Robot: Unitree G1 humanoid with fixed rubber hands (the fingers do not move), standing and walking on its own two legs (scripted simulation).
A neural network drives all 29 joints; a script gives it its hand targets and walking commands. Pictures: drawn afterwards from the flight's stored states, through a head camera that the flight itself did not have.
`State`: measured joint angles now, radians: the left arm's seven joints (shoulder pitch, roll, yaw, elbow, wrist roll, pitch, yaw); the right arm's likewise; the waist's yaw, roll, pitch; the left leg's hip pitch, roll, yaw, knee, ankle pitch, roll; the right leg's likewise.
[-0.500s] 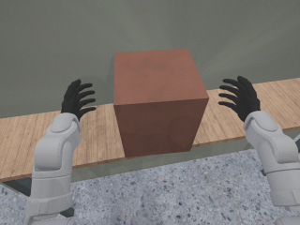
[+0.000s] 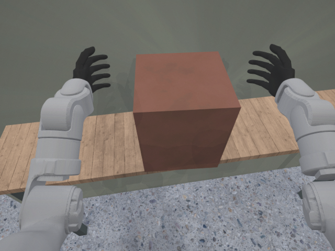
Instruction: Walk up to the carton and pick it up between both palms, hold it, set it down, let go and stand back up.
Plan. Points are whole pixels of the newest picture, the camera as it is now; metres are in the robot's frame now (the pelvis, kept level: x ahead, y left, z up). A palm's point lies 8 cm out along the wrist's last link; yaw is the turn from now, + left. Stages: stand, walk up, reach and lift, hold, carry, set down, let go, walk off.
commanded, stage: reach and lift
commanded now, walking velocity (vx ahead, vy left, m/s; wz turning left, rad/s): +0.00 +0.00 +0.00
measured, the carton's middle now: (179, 114) +0.44 +0.00 +0.06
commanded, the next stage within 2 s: none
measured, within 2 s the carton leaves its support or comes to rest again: neither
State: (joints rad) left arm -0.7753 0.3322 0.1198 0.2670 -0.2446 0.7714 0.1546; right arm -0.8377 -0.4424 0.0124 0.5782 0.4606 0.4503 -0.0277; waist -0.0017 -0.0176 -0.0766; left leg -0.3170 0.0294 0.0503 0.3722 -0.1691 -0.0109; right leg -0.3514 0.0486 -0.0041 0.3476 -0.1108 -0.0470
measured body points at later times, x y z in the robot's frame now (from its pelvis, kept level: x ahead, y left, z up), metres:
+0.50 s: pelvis +0.01 +0.01 +0.00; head +0.05 +0.01 +0.45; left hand +0.43 +0.21 +0.13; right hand +0.45 -0.20 +0.14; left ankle +0.01 +0.13 -0.74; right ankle +0.03 -0.09 -0.74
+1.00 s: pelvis +0.01 +0.00 +0.00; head +0.06 +0.00 +0.45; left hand +0.44 +0.19 +0.09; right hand +0.45 -0.17 +0.09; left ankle +0.01 +0.13 -0.74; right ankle +0.03 -0.09 -0.74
